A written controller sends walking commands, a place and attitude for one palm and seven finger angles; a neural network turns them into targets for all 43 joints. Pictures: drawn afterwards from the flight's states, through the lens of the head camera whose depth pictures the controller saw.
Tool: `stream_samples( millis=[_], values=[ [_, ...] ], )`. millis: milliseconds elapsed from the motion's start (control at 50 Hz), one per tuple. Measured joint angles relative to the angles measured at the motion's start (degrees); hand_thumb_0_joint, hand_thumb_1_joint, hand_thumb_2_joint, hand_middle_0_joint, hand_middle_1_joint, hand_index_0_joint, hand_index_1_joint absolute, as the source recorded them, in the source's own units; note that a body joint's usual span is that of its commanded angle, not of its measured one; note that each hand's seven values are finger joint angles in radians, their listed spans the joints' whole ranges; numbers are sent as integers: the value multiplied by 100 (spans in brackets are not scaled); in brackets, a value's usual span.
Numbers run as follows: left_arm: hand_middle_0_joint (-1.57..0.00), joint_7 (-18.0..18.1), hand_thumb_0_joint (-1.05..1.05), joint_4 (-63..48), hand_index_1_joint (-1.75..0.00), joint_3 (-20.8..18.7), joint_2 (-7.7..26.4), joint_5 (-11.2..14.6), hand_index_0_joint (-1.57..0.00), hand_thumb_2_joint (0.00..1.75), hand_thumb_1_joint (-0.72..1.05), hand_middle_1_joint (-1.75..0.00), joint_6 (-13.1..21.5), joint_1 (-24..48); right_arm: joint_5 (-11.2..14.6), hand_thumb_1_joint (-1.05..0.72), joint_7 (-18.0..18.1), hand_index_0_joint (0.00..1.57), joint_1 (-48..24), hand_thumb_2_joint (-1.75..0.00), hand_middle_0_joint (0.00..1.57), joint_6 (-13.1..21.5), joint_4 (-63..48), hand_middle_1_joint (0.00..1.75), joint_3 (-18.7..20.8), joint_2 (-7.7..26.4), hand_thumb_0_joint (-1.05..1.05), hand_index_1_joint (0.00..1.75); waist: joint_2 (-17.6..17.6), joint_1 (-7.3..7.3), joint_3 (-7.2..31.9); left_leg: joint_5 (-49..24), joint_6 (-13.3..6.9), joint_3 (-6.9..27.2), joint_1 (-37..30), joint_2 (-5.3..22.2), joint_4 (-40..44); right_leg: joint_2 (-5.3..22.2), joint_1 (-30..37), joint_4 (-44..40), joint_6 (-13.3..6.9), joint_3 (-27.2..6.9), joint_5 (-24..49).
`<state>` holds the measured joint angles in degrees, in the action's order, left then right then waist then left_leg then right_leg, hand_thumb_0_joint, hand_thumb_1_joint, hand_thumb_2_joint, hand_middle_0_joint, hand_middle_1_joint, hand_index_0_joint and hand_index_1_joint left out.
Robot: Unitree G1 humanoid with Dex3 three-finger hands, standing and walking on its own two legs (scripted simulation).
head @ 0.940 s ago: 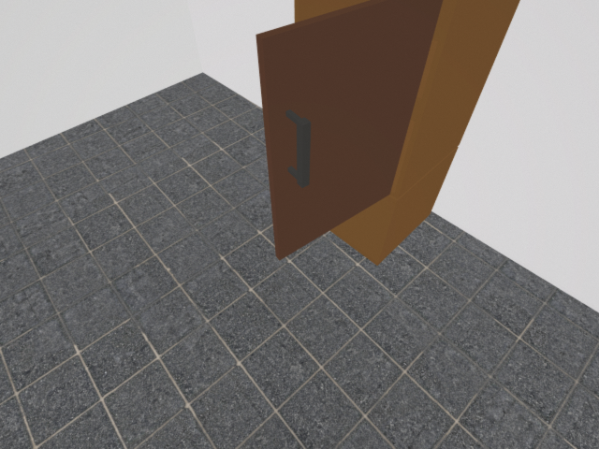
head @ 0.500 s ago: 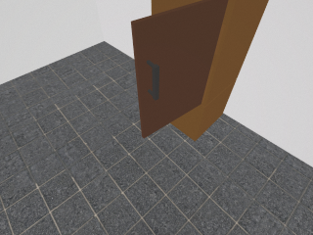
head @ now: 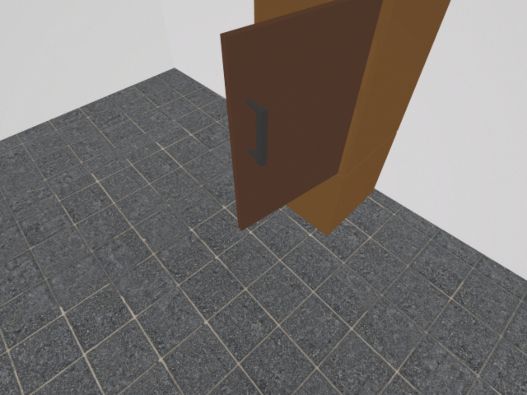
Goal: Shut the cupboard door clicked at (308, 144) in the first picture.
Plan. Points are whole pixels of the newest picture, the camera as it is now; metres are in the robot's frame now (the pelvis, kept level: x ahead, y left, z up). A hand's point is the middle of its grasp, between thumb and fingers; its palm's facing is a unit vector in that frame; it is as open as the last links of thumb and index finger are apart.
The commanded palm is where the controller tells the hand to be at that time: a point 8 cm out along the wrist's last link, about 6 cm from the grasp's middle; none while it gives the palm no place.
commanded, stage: walk around to get in front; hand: left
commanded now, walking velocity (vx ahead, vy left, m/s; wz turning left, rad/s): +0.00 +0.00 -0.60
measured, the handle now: (256, 133) +0.63 +0.05 +0.02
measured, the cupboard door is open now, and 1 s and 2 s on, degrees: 81 81 81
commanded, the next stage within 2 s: none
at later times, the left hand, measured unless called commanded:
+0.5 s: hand out of the picture +0.06 +0.16 -0.19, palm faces -0.16 -0.95 -0.27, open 7.4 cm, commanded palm none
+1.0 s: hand out of the picture +0.14 +0.18 -0.18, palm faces -0.39 -0.89 -0.24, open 7.4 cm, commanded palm none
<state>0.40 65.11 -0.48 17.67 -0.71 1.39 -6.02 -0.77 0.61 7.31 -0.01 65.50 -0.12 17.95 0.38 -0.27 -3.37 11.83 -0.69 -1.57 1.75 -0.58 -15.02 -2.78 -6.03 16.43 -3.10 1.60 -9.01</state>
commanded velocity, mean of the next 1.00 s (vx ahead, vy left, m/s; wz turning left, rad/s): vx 0.00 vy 0.00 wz -0.60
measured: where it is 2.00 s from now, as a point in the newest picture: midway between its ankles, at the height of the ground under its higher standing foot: outside the picture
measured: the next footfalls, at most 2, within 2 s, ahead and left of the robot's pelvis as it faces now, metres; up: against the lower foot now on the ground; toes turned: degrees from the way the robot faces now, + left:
left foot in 0.90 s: +0.06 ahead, +0.12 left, +0.00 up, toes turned -28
right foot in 1.20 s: -0.07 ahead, -0.14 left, +0.00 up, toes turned -41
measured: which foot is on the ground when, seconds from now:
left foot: down 0.00-0.44, up 0.46-0.88, down 0.90-1.00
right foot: down 0.00-0.88, up 0.90-1.00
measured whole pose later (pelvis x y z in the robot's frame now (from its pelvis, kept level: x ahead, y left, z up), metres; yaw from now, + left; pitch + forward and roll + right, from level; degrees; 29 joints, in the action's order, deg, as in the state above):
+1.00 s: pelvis -0.03 +0.01 -0.01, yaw -29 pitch +1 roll +0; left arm -1.5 51.9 -6.5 16.3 -1.7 -3.9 -9.9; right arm -1.7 2.5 7.7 -1.0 51.1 1.3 11.5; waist -2.8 2.7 -6.1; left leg 17.0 1.5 -0.1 13.2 2.7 -29.0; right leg -3.8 -30.9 59.8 2.8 -3.4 -25.7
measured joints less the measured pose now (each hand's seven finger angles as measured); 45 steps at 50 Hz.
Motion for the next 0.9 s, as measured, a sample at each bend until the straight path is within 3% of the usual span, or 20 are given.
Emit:
stream_samples(
  millis=[140, 280, 360, 400, 440, 500, 540, 580, 660, 780, 860, 900],
  values=[
    [-20, 41, 1, -117, -30, -65, -40, -4, -21, 90, 90, -30, -118, -68, -11, -91, 78, 20, -35, -90, 20, -38, -146, 30, 47, -64, 0, 30, -6, 77, -8, 136, 11, -177, 146, 44, -272, -50, -216, 286, -2, -159, -71],
    [-20, -30, 1, -485, -30, -160, -266, -54, -20, 90, 90, -30, -394, -340, -28, -91, 125, 20, 108, -90, 20, -162, -597, 30, 143, -397, 0, 30, -122, 96, -138, 524, 2, -627, 490, 114, -979, -152, -868, 1309, 17, -542, -405],
    [-20, -98, 1, -741, -30, -249, -455, -76, -20, 90, 90, -30, -539, -390, -77, -91, 155, 20, 263, -90, 20, -157, -732, 30, 194, -504, 0, 30, -96, 131, -344, 706, 4, -861, 558, 188, -1315, 20, -1439, 2965, 202, -324, -1490],
    [-20, -130, 1, -878, -30, -280, -562, -81, -20, 90, 90, -30, -524, -432, -93, -91, 157, 20, 325, -90, 20, -186, -749, 30, 213, -511, 0, 30, 30, 156, -430, 841, 78, -915, 611, 339, -1564, 151, -1383, 2932, 232, -150, -1537],
    [-20, -161, 1, -1038, -30, -301, -581, -97, -20, 90, 90, -30, -435, -553, -62, -91, 134, 20, 385, -90, 20, -235, -781, 30, 232, -535, 0, 30, 58, 185, -420, 1079, 172, -977, 838, 496, -2074, 246, -1148, 2262, 195, -129, -918],
    [-20, -70, 1, -1091, -30, -322, -641, -101, -21, 90, 90, -30, -320, -566, 14, -91, 113, 20, 196, -90, 20, -385, -830, 30, 297, -526, 1, 30, 117, 178, -575, 1921, 260, -344, 1629, 418, -3816, 45, -1274, 2316, -36, -156, -1034],
    [-20, -5, 0, -1105, -30, -332, -679, -101, -21, 90, 90, -30, -312, -600, 29, -91, 110, 20, 38, -90, 20, -409, -883, 30, 325, -525, 1, 30, 76, 190, -646, 1804, 303, -47, 2076, 297, -4662, -41, -1255, 2080, -100, -256, -861],
    [-20, 28, 1, -1100, -30, -336, -694, -100, -21, 90, 90, -30, -312, -663, 34, -91, 100, 20, -86, -90, 20, -388, -974, 30, 341, -536, 1, 30, -4, 198, -637, 1532, 351, 91, 2360, 250, -4965, -95, -1219, 1766, -100, -399, -618],
    [-20, 15, 1, -1092, -30, -345, -692, -105, -21, 90, 90, -30, -329, -783, 35, -91, 92, 20, -237, -90, 20, -346, -1145, 30, 362, -552, 1, 30, -132, 219, -493, 1197, 405, 249, 2506, 235, -4708, -162, -1164, 1294, -98, -686, -293],
    [-20, -25, 1, -1158, -30, -399, -611, -135, -21, 90, 90, -30, -358, -799, 65, -91, 118, 20, -391, -90, 20, -289, -1280, 30, 365, -559, 0, 30, -242, 311, -324, 1291, 390, 353, 2159, 161, -3644, -258, -1200, 1065, -10, -1083, -83],
    [-20, -26, 1, -1196, -30, -455, -482, -115, -21, 90, 90, -30, -406, -746, 108, -91, 142, 20, -394, -90, 20, -179, -1362, 30, 308, -585, 0, 30, -331, 338, -209, 1015, 297, 338, 1582, 42, -2194, -351, -1371, 1196, 127, -1362, -79],
    [-20, -46, 1, -1228, -30, -463, -446, -66, -21, 90, 90, -30, -458, -732, 68, -91, 159, 20, -266, -90, 20, -66, -1463, 30, 276, -513, 0, 30, -150, 242, -83, 526, 115, 447, 1288, 208, -1317, -520, -1669, 1695, 230, -1261, -585]
  ],
)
